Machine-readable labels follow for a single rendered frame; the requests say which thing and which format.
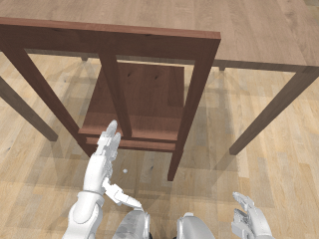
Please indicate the robot right hand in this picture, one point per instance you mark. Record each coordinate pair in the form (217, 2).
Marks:
(250, 225)

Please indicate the robot left forearm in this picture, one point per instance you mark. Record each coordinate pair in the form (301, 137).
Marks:
(85, 216)

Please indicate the robot right thigh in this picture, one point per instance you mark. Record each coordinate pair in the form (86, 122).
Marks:
(192, 227)

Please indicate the robot left hand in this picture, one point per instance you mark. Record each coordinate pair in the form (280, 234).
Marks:
(100, 164)

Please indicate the robot thigh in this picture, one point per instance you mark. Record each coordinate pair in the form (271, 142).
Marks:
(135, 225)
(192, 227)

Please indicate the robot left thigh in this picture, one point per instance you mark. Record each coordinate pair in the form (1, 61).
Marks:
(135, 225)

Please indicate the table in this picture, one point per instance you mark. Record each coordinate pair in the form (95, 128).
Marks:
(265, 35)

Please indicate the chair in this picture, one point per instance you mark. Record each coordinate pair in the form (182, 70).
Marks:
(146, 100)

